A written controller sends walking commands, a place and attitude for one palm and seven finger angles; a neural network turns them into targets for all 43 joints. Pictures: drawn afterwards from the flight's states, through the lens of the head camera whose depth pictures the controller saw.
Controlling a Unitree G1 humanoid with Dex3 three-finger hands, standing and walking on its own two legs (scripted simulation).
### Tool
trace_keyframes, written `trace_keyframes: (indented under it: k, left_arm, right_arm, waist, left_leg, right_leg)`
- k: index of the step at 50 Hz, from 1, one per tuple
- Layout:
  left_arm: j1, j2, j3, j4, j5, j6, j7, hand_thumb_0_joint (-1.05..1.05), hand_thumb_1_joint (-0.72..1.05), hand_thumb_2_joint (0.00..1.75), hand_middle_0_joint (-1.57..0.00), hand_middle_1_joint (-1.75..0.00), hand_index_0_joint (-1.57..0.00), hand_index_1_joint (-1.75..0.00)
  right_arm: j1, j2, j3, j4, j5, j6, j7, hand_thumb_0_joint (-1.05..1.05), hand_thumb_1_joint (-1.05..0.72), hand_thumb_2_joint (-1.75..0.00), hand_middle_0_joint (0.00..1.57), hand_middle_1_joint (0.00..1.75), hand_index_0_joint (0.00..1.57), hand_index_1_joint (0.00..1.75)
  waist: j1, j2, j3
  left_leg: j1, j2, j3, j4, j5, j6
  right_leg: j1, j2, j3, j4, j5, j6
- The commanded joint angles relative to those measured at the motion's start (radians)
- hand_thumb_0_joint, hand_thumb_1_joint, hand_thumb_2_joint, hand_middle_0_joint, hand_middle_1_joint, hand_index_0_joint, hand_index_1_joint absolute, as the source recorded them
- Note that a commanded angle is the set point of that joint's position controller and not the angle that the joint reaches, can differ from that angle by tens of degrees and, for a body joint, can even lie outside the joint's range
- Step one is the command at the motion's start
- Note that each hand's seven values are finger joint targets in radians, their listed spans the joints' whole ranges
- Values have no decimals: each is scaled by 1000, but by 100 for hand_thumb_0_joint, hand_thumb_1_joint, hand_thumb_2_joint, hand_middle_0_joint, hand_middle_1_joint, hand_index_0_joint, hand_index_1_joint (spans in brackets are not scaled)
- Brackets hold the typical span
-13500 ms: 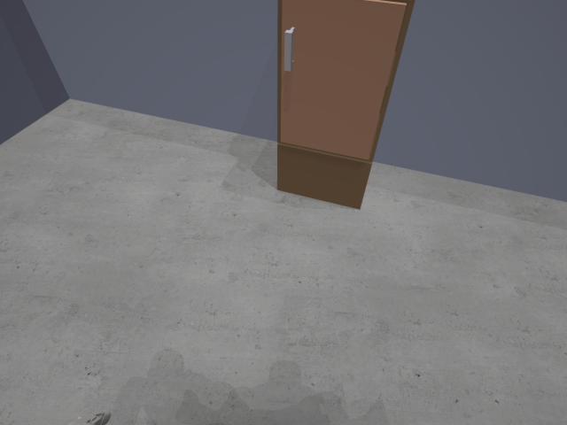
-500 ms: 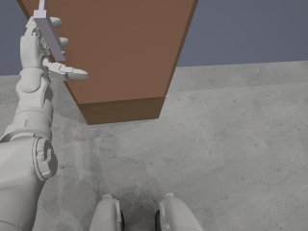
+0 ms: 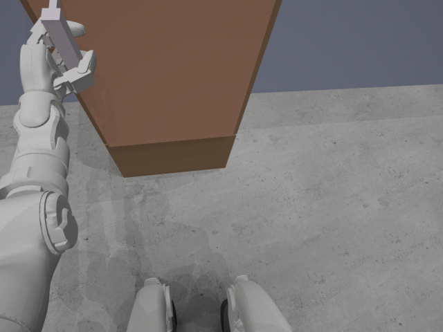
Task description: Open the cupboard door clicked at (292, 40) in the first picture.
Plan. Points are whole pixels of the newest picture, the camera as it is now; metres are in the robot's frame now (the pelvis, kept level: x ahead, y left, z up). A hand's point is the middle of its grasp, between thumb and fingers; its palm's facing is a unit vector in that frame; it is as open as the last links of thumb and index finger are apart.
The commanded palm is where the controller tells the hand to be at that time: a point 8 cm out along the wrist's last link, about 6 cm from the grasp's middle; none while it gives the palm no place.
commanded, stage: close the thumb around the handle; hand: left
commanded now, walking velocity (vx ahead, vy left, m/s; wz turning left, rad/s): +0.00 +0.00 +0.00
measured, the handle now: (69, 41) +0.60 +0.20 +0.08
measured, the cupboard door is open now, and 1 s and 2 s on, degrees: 1 28 45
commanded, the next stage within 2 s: pull the door open along its arc in 0.14 s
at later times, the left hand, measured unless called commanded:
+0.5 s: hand (86, 77) +0.53 +0.17 +0.07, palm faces +0.06 -1.00 -0.01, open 6.0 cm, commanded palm +0.48 +0.21 +0.07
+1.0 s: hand (136, 145) +0.40 +0.09 +0.07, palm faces +0.45 -0.89 +0.03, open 6.3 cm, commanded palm +0.34 +0.12 +0.07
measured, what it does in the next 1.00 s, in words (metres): stands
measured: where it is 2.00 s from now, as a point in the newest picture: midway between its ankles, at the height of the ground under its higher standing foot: outside the picture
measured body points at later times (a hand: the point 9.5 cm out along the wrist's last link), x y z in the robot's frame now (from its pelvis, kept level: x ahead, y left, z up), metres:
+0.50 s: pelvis +0.00 +0.01 +0.01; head +0.15 +0.02 +0.43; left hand +0.52 +0.23 +0.07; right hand -0.02 -0.25 -0.10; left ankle +0.03 +0.11 -0.64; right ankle +0.00 -0.12 -0.64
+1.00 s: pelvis +0.01 -0.01 +0.02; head +0.09 -0.01 +0.47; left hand +0.37 +0.14 +0.07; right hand +0.15 -0.24 -0.09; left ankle +0.03 +0.11 -0.64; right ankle +0.00 -0.12 -0.64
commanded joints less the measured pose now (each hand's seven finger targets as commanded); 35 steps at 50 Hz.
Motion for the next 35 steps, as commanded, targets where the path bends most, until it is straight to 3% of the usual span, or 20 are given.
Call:
trace_keyframes:
  k: [1, 5, 9, 11, 13, 14, 17, 23, 25, 29, 34, 35]
  left_arm:
    - [-480, 183, -1, -211, -2, -63, -16, 0, 90, 90, -40, -135, -40, -135]
    - [-460, 211, 28, -220, -3, -66, -16, 0, 90, 90, -40, -135, -40, -135]
    - [-456, 232, 33, -203, -6, -50, -24, 0, 90, 90, -40, -135, -40, -135]
    - [-466, 249, 47, -224, -3, -57, -24, 0, 90, 90, -40, -135, -40, -135]
    - [-449, 227, 37, -221, -9, -53, -25, 0, 90, 90, -40, -135, -40, -135]
    - [-422, 223, 39, -219, -9, -51, -27, 0, 90, 90, -40, -135, -40, -135]
    - [-367, 214, 44, -269, -19, -63, -29, 0, 90, 90, -40, -135, -40, -135]
    - [-173, 148, 35, -349, -50, -75, -31, 0, 90, 90, -40, -135, -40, -135]
    - [-79, 116, 31, -393, -63, -80, -29, 0, 90, 90, -40, -135, -40, -135]
    - [107, 16, -22, -507, -94, -77, -22, 0, 90, 90, -40, -135, -40, -135]
    - [302, -92, -92, -683, -107, -86, 13, 0, 90, 90, -40, -135, -40, -135]
    - [321, -128, 31, -742, -174, -82, 148, 0, 90, 90, -40, -135, -40, -135]
  right_arm:
    - [208, -196, -64, -29, -7, -6, -19, 0, -90, -90, 20, 30, 20, 30]
    - [214, -196, -64, -31, -9, -7, -18, 0, -90, -90, 20, 30, 20, 30]
    - [208, -195, -57, -37, -4, -2, -19, 0, -90, -90, 20, 30, 20, 30]
    - [210, -195, -59, -39, -5, -3, -21, 0, -90, -90, 20, 30, 20, 30]
    - [206, -192, -59, -43, -4, -4, -21, 0, -90, -90, 20, 30, 20, 30]
    - [205, -192, -60, -45, -3, -4, -20, 0, -90, -90, 20, 30, 20, 30]
    - [198, -190, -63, -56, -2, -2, -15, 0, -90, -90, 20, 30, 20, 30]
    - [174, -181, -75, -89, 8, 7, -6, 0, -90, -90, 20, 30, 20, 30]
    - [164, -177, -80, -104, 12, 8, -1, 0, -90, -90, 20, 30, 20, 30]
    - [121, -162, -90, -133, 30, 11, 7, 0, -90, -90, 20, 30, 20, 30]
    - [75, -148, -100, -160, 39, 1, 15, 0, -90, -90, 20, 30, 20, 30]
    - [50, -122, -97, -165, 29, -11, 12, 0, -90, -90, 20, 30, 20, 30]
  waist:
    - [-39, 156, -528]
    - [-30, 147, -555]
    - [-32, 127, -499]
    - [-25, 143, -536]
    - [-25, 149, -528]
    - [-20, 136, -531]
    - [11, 176, -568]
    - [54, 102, -568]
    - [74, 103, -571]
    - [99, 41, -509]
    - [131, 50, -469]
    - [198, 66, -462]
  left_leg:
    - [545, -30, -68, -84, 387, 19]
    - [538, -33, -63, -79, 418, 22]
    - [478, -32, -52, -82, 371, 24]
    - [498, -32, -54, -79, 391, 23]
    - [501, -33, -52, -80, 388, 22]
    - [505, -31, -52, -83, 388, 21]
    - [562, -31, -51, -96, 434, 13]
    - [565, -38, -33, -130, 456, 11]
    - [585, -42, -25, -142, 486, 11]
    - [563, -50, -3, -178, 456, 10]
    - [618, -48, 6, -209, 498, 1]
    - [609, -46, 10, -217, 535, -9]
  right_leg:
    - [68, 37, 37, -141, 330, -7]
    - [105, 39, 40, -134, 368, -8]
    - [122, 39, 45, -145, 351, -2]
    - [123, 38, 45, -136, 363, -4]
    - [118, 38, 44, -139, 358, -3]
    - [124, 40, 42, -141, 359, -3]
    - [136, 39, 38, -137, 385, -7]
    - [230, 43, 35, -150, 447, -5]
    - [255, 43, 35, -154, 477, -8]
    - [318, 41, 35, -182, 501, -3]
    - [336, 35, 28, -190, 525, -6]
    - [350, 36, 17, -187, 517, -5]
